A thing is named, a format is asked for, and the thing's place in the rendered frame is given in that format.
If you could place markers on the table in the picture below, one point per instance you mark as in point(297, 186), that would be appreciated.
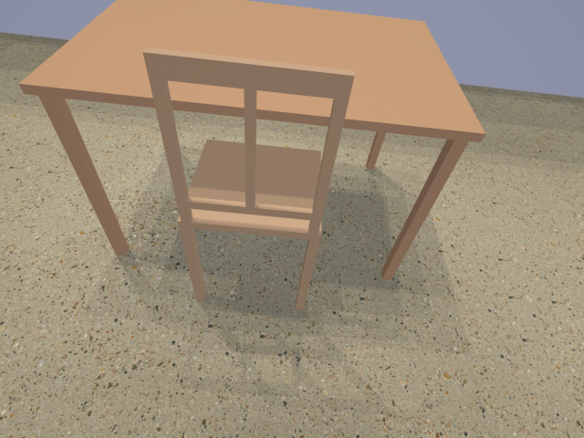
point(402, 83)

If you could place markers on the chair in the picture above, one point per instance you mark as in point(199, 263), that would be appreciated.
point(249, 188)

